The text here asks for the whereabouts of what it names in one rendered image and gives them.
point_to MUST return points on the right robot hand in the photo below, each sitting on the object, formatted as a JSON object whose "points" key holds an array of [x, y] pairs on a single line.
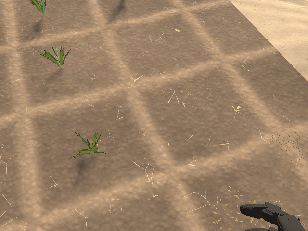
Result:
{"points": [[272, 214]]}

